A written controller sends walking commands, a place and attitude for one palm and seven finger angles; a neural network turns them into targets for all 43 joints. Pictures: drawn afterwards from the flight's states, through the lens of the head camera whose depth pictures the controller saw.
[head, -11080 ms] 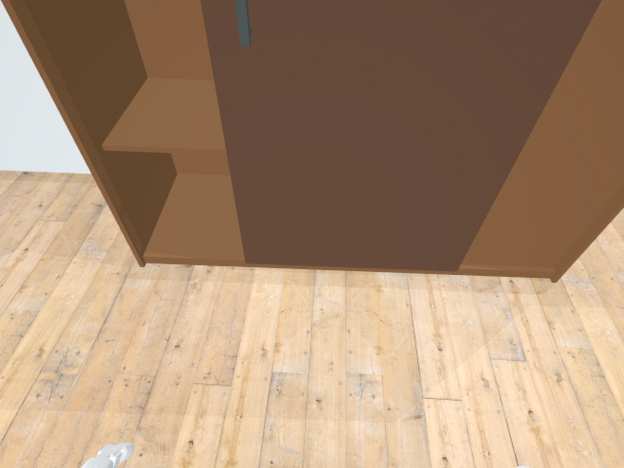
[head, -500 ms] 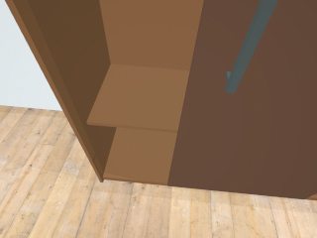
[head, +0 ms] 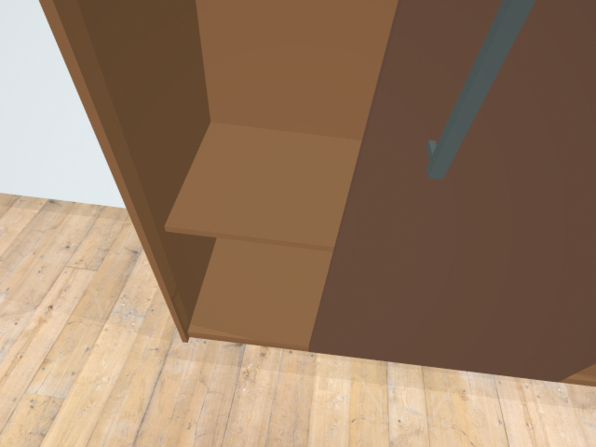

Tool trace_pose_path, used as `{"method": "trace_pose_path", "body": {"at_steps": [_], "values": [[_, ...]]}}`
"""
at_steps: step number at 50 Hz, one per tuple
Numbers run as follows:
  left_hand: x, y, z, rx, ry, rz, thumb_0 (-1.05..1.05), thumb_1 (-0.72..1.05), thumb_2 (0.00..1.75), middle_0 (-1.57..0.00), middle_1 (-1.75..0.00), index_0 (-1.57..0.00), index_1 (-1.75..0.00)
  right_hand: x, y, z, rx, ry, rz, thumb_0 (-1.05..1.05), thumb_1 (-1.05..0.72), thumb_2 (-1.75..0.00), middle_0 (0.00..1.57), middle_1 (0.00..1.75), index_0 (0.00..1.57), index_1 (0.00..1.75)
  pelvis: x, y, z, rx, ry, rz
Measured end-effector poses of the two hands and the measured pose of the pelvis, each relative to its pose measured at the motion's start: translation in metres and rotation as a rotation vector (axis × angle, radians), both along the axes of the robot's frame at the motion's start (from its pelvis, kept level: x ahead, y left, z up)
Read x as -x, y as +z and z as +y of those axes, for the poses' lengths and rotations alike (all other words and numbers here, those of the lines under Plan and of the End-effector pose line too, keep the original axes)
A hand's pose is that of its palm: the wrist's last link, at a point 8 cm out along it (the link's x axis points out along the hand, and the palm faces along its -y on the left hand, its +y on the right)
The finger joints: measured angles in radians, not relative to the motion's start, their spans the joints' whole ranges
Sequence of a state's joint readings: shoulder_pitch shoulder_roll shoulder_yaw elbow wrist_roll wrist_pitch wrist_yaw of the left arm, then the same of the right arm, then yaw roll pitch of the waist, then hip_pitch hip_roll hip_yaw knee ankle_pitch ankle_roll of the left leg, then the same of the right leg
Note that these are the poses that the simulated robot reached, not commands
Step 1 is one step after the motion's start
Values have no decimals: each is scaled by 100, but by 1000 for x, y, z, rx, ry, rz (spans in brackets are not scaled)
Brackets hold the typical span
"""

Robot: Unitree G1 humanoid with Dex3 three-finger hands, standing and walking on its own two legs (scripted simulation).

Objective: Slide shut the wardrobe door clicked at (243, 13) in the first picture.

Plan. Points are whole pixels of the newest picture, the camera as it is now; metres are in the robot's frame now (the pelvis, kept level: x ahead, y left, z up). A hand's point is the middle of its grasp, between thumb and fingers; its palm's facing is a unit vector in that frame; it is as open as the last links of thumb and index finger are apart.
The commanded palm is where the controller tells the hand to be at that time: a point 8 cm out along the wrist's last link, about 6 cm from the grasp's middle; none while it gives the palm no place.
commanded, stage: come to a stop and stand still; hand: right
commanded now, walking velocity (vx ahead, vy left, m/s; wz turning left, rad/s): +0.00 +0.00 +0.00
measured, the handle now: (469, 83) +0.48 -0.16 +0.27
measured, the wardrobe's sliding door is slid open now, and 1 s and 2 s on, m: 0.41 0.41 0.41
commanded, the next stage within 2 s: look again from close up in 1.24 s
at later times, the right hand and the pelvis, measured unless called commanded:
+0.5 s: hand out of the picture +0.01 -0.19 -0.17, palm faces +0.00 +0.98 -0.19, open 7.4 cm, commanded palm none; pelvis +0.00 -0.02 +0.01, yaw +0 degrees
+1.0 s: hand out of the picture +0.02 -0.20 -0.17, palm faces +0.00 +0.99 -0.17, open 7.4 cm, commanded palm none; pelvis +0.03 -0.04 +0.01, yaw +1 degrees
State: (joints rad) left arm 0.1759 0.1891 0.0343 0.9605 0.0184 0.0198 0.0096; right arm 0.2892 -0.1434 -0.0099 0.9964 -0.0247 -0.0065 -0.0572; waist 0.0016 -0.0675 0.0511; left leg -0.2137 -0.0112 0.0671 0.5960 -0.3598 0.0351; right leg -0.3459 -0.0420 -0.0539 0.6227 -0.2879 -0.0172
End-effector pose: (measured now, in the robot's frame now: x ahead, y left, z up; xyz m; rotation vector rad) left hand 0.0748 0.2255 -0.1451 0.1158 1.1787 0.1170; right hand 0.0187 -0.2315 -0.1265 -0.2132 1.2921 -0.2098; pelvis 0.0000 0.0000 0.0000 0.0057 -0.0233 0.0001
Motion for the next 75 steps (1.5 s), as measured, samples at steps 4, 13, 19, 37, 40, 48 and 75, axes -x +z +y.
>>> {"method": "trace_pose_path", "body": {"at_steps": [4, 13, 19, 37, 40, 48, 75], "values": [[9, 2, -1, 1, 6, -27, 0, 92, 90, -20, -30, -20, -30, -2, -1, 1, -8, 7, -45, 1, -91, -90, 20, 30, 20, 30, 4, -1, 0, 6, -3, -31], [59, 9, 0, -33, 14, 79, 0, 92, 90, -20, -30, -20, -30, -4, -5, 0, -53, 36, -63, 1, -92, -90, 20, 30, 20, 30, 12, 3, -4, 2, 1, -15], [96, 13, -8, -44, 29, 203, 0, 91, 90, -20, -30, -20, -30, 6, -10, -6, -77, 31, 3, 1, -91, -90, 20, 30, 20, 30, 8, 6, -9, -1, 2, 7], [60, 15, -35, -43, 22, 210, 2, 93, 90, -20, -30, -20, -30, 20, -14, -13, -111, -7, 126, 1, -91, -90, 20, 30, 19, 30, -19, 10, -29, 2, 11, 17], [49, 16, -33, -52, 21, 188, 2, 93, 90, -20, -30, -20, -30, 17, -14, -13, -116, -5, 130, 1, -91, -90, 20, 30, 19, 30, -23, 11, -32, 4, 15, 19], [28, 19, -33, -63, 17, 151, 1, 93, 90, -20, -30, -20, -30, 7, -13, -17, -114, 2, 130, 1, -91, -90, 20, 30, 20, 30, -31, 12, -35, 9, 20, 22], [50, 14, -40, -25, 30, 213, 1, 92, 90, -20, -30, -20, -30, 1, -7, -21, -86, 2, 124, 1, -91, -90, 20, 30, 19, 30, -36, 14, -33, 15, 18, 9]]}}
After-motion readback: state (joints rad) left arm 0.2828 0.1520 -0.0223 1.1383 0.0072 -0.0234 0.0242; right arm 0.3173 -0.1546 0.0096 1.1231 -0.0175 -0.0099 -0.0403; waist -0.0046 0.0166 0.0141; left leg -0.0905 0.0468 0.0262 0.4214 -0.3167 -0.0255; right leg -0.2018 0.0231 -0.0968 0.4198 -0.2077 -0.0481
